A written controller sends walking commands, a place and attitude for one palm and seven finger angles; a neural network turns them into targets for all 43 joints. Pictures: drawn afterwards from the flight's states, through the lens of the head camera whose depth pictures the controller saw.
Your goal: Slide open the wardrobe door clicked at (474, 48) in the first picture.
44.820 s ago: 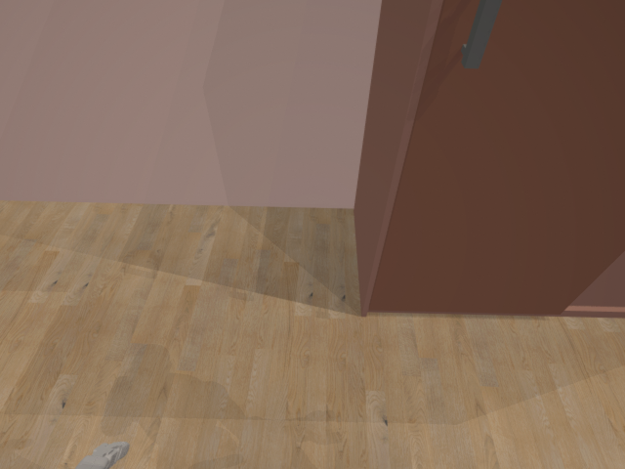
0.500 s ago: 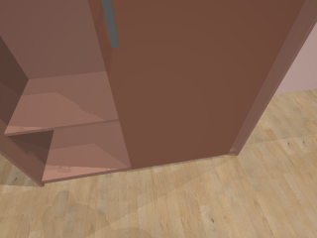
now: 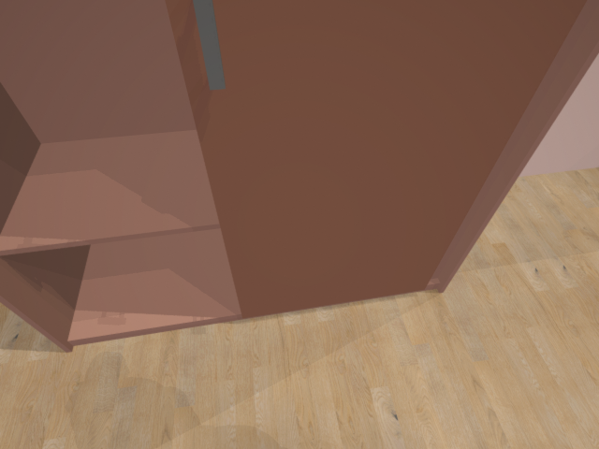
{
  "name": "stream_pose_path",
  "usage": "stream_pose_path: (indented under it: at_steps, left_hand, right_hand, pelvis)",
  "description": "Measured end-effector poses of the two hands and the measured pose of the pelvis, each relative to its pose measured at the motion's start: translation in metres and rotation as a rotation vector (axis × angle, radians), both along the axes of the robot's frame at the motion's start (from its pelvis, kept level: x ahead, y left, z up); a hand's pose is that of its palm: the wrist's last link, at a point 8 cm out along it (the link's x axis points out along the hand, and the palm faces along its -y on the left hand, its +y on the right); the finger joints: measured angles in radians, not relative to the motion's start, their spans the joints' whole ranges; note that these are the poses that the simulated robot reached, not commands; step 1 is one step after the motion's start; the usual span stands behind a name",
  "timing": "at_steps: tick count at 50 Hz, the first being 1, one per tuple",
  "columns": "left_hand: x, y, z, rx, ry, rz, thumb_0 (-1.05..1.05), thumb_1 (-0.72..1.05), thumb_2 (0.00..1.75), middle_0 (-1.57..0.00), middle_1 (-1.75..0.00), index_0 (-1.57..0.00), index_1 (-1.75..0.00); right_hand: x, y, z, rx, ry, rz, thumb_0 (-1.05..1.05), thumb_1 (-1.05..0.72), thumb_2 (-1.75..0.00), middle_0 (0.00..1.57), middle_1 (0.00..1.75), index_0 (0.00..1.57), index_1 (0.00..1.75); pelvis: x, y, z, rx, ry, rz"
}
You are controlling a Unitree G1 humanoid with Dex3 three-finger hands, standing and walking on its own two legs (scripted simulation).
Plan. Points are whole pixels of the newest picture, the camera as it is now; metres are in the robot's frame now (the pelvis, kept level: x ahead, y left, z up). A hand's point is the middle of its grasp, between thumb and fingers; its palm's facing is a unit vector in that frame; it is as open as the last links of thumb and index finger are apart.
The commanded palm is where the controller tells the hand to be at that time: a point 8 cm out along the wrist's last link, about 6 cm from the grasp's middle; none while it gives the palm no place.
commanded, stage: look to check the result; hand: left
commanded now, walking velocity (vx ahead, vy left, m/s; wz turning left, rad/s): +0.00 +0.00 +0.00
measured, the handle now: (209, 32) +0.61 +0.17 +0.25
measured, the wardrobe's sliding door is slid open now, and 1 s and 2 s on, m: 0.59 0.59 0.59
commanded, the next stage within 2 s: stand and wait in 0.50 s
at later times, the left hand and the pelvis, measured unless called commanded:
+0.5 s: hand out of the picture +0.03 +0.17 -0.18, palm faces +0.01 -0.98 -0.18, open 7.4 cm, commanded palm none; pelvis +0.02 +0.00 +0.00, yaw +0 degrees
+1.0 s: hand out of the picture +0.02 +0.17 -0.18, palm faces +0.02 -0.98 -0.18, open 7.4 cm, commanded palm none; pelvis +0.02 +0.00 +0.00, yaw +0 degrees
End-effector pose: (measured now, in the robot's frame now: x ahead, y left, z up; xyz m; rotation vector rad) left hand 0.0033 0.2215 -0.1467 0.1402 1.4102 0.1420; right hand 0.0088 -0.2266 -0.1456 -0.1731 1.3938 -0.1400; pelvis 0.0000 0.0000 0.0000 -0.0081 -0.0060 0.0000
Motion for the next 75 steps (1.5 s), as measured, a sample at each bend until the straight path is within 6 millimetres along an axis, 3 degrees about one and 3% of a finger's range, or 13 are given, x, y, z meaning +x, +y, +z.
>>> stream_pose_path:
  at_steps: [9, 30, 55, 75]
  left_hand:
    - [-0.003, 0.002, 0.001, 0.003, 0.031, 0.006, 0.0, 0.91, 0.9, -0.2, -0.3, -0.19, -0.3]
    - [0.021, 0.001, 0.0, -0.004, -0.008, -0.004, 0.0, 0.91, 0.9, -0.2, -0.3, -0.19, -0.3]
    - [0.014, -0.001, 0.001, -0.002, 0.022, 0.006, 0.0, 0.91, 0.9, -0.2, -0.3, -0.19, -0.3]
    - [0.019, -0.008, 0.001, 0.0, 0.012, 0.003, 0.0, 0.91, 0.9, -0.2, -0.3, -0.19, -0.3]
  right_hand:
    - [0.007, 0.001, 0.0, -0.001, 0.005, 0.0, 0.0, -0.91, -0.9, 0.2, 0.3, 0.2, 0.3]
    - [0.018, 0.002, 0.003, -0.007, -0.005, -0.001, 0.0, -0.91, -0.9, 0.2, 0.3, 0.2, 0.3]
    - [0.018, 0.0, 0.002, -0.003, 0.011, -0.001, 0.0, -0.91, -0.9, 0.2, 0.3, 0.2, 0.3]
    - [0.022, -0.007, 0.002, -0.002, 0.007, -0.001, 0.0, -0.91, -0.9, 0.2, 0.3, 0.2, 0.3]
  pelvis:
    - [0.007, 0.002, 0.001, 0.003, 0.002, -0.002]
    - [0.018, 0.002, 0.002, 0.006, -0.003, -0.002]
    - [0.021, 0.0, 0.002, 0.008, -0.004, 0.0]
    - [0.023, -0.007, 0.003, 0.011, -0.003, 0.0]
